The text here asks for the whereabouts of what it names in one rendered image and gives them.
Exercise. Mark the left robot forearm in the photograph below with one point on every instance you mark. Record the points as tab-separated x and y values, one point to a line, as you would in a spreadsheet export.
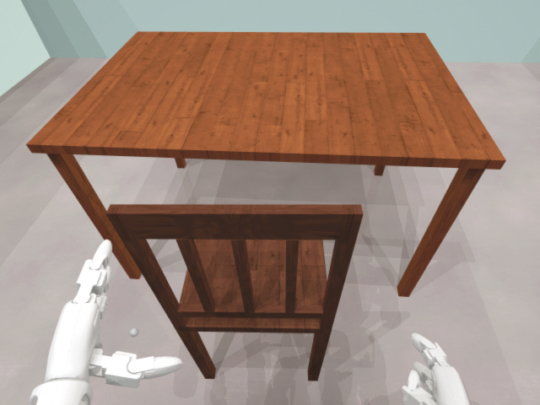
63	391

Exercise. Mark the chair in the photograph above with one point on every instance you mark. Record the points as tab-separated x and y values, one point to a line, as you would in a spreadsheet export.
250	267

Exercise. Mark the table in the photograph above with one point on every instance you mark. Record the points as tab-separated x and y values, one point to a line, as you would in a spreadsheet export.
309	97

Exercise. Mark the right robot hand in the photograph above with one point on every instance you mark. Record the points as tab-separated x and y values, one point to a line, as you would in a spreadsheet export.
443	384

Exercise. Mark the left robot hand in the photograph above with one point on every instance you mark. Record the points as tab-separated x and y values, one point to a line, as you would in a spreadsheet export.
73	354

